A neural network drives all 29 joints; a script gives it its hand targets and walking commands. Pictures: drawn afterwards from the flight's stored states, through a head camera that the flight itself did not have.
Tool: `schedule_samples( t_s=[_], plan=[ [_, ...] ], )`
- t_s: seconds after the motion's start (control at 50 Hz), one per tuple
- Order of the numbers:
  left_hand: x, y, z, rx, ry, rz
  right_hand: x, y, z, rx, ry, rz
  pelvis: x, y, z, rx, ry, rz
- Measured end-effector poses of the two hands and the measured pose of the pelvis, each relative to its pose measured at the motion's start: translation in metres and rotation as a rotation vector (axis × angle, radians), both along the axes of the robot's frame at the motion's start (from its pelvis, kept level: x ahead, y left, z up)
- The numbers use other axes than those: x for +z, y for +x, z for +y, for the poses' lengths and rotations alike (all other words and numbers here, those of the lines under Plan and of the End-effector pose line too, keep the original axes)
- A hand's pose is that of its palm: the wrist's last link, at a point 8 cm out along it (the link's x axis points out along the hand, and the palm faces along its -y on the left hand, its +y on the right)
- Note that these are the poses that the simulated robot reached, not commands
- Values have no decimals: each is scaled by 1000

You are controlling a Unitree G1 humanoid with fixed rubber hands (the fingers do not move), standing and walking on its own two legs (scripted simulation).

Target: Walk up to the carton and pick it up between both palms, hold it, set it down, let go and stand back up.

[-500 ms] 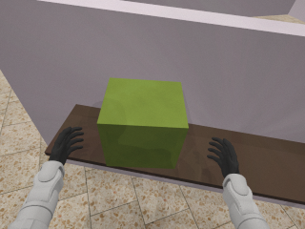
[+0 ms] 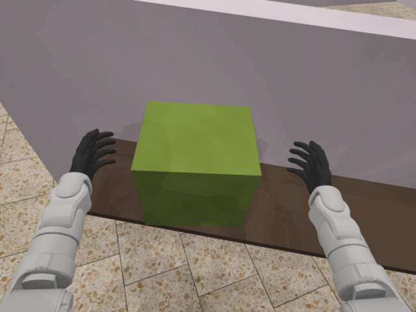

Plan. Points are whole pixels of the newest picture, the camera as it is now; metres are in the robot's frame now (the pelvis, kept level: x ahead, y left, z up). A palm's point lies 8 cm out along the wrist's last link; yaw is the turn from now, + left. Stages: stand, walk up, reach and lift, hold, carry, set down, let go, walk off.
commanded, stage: reach and lift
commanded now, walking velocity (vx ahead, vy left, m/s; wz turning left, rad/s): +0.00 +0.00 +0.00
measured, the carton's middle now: (196, 167) +0.44 +0.03 -0.02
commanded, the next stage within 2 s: none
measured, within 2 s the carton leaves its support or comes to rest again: neither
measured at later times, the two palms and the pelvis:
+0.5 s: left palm (88, 124) +0.43 +0.25 +0.13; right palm (319, 137) +0.43 -0.21 +0.13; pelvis +0.00 +0.01 +0.00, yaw -1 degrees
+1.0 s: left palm (98, 153) +0.42 +0.25 +0.04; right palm (297, 162) +0.42 -0.19 +0.05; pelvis -0.02 +0.01 -0.02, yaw +0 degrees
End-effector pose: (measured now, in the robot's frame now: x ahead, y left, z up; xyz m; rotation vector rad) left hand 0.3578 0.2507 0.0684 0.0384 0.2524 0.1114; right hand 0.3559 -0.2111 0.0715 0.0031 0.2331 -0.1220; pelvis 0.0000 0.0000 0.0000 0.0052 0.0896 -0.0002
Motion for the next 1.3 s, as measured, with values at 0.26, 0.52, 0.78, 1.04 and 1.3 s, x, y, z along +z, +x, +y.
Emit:
schedule_samples(
  t_s=[0.26, 0.52, 0.78, 1.04, 1.3],
  plan=[
    [33, 44, -7, -15, 4, 10, 28, 35, -5, -1, -9, 13, 0, 0, 3, -8, -3, 49],
    [60, 70, -2, 15, 20, 11, 57, 75, 0, 15, -11, 15, -3, -5, 5, -6, -12, 133],
    [56, 81, 4, 10, 48, 11, 53, 89, 9, 3, -38, 48, -5, -9, 6, 16, -20, 174],
    [-32, 64, -6, 14, 36, 46, -30, 68, 17, 5, -25, 76, -21, -19, 11, 10, -28, 317],
    [-42, 71, -21, -9, 44, -4, -46, 65, 6, -25, -53, 38, -34, -25, 9, -3, -25, 382]
  ],
)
